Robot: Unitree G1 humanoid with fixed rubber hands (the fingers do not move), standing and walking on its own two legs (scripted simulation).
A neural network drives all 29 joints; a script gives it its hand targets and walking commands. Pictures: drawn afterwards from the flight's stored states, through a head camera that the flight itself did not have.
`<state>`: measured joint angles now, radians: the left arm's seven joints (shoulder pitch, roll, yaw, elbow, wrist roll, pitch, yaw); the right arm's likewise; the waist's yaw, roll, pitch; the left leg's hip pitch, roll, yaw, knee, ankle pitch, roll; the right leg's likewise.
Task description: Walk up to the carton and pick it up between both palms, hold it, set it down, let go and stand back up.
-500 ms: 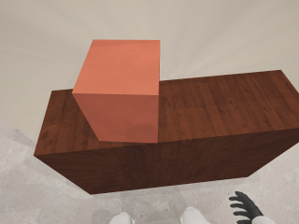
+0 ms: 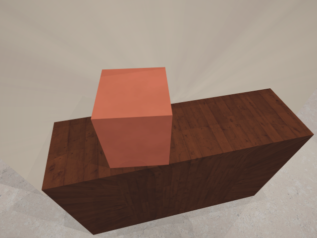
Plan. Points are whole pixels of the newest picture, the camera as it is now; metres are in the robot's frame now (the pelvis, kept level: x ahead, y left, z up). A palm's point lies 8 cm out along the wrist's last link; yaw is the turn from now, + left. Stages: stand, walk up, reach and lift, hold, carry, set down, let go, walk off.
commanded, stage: walk up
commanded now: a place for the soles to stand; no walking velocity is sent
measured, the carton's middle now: (136, 119) +0.48 +0.07 +0.00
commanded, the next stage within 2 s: none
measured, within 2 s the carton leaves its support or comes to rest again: neither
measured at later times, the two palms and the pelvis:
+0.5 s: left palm out of the picture +0.06 +0.24 -0.13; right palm out of the picture +0.07 -0.26 -0.13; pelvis +0.02 -0.01 +0.00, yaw -2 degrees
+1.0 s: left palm out of the picture +0.06 +0.26 -0.12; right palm out of the picture +0.03 -0.28 -0.14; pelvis +0.02 +0.00 +0.00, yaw -4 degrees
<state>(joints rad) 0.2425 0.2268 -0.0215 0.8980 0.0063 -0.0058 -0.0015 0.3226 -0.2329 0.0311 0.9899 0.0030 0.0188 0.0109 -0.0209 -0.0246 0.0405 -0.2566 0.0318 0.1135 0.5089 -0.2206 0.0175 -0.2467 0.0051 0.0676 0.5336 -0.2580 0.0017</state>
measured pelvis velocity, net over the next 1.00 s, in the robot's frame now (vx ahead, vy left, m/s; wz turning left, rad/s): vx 0.02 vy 0.00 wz -0.07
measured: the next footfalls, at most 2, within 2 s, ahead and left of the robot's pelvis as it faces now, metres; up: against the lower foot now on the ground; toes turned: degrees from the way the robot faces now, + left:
left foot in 1.22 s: +0.12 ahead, +0.24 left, +0.00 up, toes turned -3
right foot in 1.44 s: +0.07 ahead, +0.00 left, +0.00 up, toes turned +1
